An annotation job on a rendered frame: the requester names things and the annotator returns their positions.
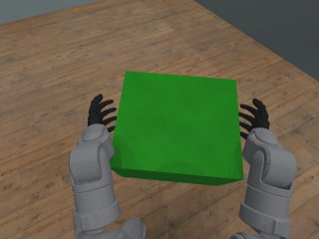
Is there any left robot upper arm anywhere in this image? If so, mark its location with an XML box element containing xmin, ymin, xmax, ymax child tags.
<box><xmin>82</xmin><ymin>229</ymin><xmax>131</xmax><ymax>239</ymax></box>

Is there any right robot forearm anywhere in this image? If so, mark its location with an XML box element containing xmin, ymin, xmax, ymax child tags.
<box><xmin>238</xmin><ymin>127</ymin><xmax>297</xmax><ymax>239</ymax></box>

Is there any left robot thigh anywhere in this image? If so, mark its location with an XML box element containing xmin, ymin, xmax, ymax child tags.
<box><xmin>121</xmin><ymin>219</ymin><xmax>147</xmax><ymax>239</ymax></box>

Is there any robot right hand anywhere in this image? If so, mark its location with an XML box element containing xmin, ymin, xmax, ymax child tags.
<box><xmin>238</xmin><ymin>99</ymin><xmax>270</xmax><ymax>140</ymax></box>

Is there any left robot forearm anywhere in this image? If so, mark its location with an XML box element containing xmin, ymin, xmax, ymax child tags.
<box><xmin>68</xmin><ymin>123</ymin><xmax>121</xmax><ymax>239</ymax></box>

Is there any robot left hand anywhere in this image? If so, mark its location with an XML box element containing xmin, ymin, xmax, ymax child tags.
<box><xmin>88</xmin><ymin>94</ymin><xmax>117</xmax><ymax>132</ymax></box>

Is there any carton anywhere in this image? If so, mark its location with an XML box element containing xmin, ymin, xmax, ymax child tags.
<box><xmin>110</xmin><ymin>71</ymin><xmax>244</xmax><ymax>186</ymax></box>

